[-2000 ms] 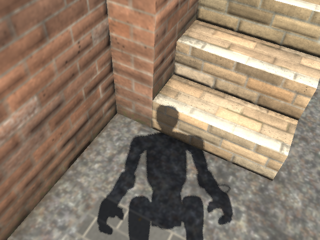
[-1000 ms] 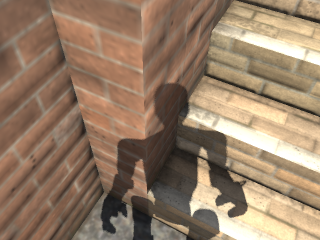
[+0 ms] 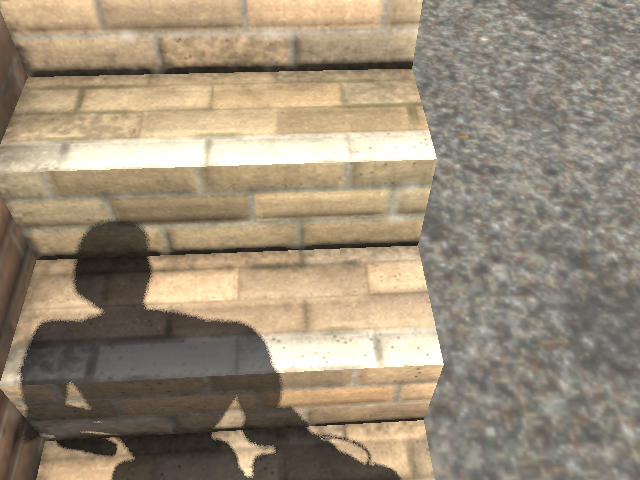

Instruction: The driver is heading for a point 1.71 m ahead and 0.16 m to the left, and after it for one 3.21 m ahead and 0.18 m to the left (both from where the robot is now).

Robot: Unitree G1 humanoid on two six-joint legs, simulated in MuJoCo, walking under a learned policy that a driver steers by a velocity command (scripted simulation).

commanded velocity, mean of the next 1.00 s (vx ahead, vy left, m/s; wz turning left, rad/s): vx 0.39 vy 0.05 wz -0.04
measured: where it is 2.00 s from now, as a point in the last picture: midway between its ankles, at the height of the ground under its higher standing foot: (345, 308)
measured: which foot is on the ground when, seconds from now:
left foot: down 0.00-0.00, up 0.02-0.44, down 0.46-1.00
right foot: down 0.00-0.44, up 0.46-1.00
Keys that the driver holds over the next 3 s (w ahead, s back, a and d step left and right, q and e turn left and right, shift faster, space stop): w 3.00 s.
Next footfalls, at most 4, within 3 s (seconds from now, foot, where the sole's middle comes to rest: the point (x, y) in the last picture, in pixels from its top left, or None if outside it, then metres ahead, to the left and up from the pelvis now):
0.46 left None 0.04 0.13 -0.77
1.02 right None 0.37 -0.10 -0.56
1.54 left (286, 309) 0.62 0.05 -0.36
1.84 right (409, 301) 0.62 -0.15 -0.34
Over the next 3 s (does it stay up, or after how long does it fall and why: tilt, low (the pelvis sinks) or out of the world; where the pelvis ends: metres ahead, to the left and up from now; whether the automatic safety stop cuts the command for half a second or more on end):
stays up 1.03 0.07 0.77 its command is cut before an obstacle after 2.4 s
